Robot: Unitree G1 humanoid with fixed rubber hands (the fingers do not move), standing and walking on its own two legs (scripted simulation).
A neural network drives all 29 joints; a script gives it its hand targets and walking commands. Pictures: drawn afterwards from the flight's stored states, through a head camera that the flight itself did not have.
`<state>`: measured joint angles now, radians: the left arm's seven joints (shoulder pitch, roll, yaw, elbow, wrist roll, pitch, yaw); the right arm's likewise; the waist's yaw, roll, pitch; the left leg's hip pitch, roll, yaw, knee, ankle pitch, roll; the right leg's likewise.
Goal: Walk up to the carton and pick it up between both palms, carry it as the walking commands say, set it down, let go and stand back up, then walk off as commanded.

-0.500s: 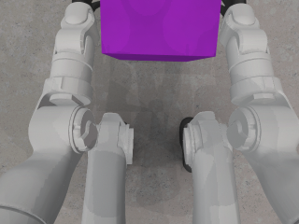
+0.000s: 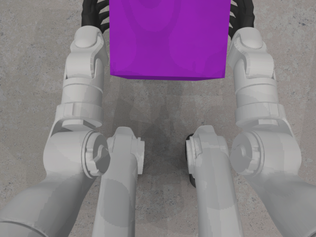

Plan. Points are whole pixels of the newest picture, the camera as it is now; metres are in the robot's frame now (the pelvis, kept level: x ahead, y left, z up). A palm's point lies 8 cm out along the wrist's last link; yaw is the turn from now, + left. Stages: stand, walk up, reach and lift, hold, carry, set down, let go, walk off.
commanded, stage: reach and lift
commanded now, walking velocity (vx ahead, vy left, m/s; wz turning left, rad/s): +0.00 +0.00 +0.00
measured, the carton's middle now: (165, 36) +0.53 -0.01 -0.18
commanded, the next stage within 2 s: none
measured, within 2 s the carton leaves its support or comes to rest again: neither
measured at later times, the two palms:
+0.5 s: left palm (77, 21) +0.50 +0.14 -0.03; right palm (262, 24) +0.50 -0.16 -0.03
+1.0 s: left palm (50, 12) +0.49 +0.14 +0.05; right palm (296, 14) +0.48 -0.16 +0.05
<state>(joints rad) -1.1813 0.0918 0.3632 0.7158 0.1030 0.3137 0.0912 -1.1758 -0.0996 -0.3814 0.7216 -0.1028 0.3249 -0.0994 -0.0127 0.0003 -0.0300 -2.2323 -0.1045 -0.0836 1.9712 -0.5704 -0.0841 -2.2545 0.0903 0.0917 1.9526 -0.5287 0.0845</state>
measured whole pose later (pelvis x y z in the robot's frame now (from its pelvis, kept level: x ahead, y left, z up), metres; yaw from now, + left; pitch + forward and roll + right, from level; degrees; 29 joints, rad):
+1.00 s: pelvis +0.01 +0.00 +0.11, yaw +0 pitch +43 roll +1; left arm -0.95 -0.01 0.43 0.68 0.20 0.35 0.05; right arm -0.95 0.01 -0.44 0.68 -0.20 0.38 -0.06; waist -0.01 0.00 -0.22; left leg -1.86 -0.11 -0.11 1.62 -0.52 -0.07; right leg -1.88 0.10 0.12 1.60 -0.48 0.07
